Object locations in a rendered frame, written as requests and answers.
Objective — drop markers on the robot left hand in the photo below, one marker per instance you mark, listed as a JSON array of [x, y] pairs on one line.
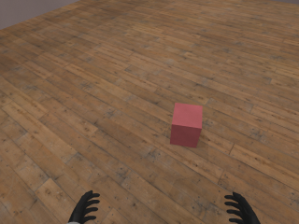
[[79, 212]]

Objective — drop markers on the robot right hand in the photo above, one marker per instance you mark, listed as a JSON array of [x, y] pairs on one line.
[[246, 213]]

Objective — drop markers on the carton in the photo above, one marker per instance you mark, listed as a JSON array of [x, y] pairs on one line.
[[186, 125]]

